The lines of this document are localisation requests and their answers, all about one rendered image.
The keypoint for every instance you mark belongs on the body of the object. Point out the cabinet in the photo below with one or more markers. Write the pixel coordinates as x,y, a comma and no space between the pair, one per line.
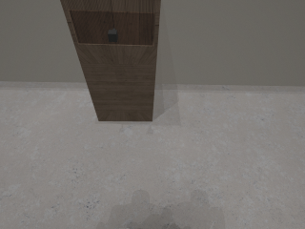
120,77

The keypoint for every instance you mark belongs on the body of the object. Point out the drawer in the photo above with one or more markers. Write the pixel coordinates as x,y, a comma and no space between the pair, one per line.
133,27

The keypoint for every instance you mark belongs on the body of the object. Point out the handle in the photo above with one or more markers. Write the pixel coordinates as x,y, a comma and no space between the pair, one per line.
113,35

